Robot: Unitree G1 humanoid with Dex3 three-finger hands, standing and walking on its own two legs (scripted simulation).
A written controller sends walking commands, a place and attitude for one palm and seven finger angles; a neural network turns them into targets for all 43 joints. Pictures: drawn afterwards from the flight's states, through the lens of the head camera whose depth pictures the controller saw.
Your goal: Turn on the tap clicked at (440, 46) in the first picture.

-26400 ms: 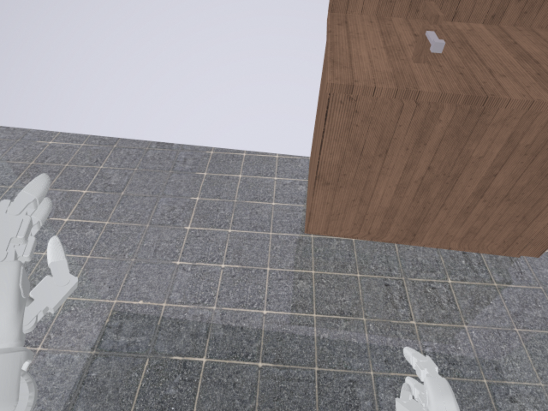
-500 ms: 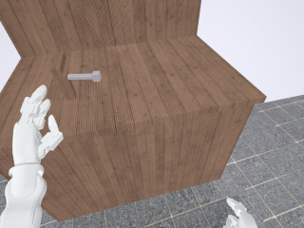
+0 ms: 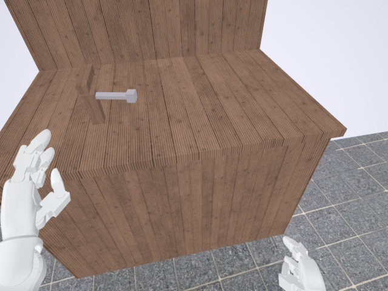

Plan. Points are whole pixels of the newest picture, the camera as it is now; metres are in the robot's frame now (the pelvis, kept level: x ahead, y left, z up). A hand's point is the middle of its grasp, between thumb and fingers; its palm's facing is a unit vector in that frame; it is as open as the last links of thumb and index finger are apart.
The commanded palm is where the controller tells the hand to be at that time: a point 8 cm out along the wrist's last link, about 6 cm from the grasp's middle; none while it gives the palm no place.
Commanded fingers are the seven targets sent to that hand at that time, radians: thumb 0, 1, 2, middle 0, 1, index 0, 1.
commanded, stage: step back with the hand held close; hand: left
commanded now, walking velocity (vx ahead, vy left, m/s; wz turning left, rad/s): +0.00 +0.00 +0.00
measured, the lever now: (131, 96) +0.57 +0.27 +0.13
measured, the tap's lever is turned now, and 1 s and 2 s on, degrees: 75 75 75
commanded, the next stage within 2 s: stop stepping back and stand still in 1.58 s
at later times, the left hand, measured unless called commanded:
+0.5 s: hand (57, 200) +0.20 +0.27 +0.15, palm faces +0.36 -0.82 -0.44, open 7.4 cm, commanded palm +0.15 +0.30 +0.17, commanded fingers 0.00 0.90 0.90 -0.20 -0.30 -0.20 -0.30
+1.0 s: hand (26, 227) +0.15 +0.28 +0.15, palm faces +0.46 -0.79 -0.40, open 7.4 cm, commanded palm +0.08 +0.32 +0.17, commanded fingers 0.00 0.90 0.90 -0.20 -0.30 -0.20 -0.30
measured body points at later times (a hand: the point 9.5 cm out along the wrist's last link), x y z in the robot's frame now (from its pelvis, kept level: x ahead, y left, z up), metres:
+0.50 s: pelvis -0.02 +0.03 -0.01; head -0.01 +0.02 +0.44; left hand +0.18 +0.31 +0.17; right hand +0.14 -0.22 -0.09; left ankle +0.01 +0.12 -0.74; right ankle +0.05 -0.09 -0.74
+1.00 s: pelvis -0.07 +0.03 -0.03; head -0.06 +0.04 +0.42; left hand +0.12 +0.32 +0.17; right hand +0.09 -0.20 -0.11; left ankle +0.01 +0.12 -0.74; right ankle +0.03 -0.09 -0.74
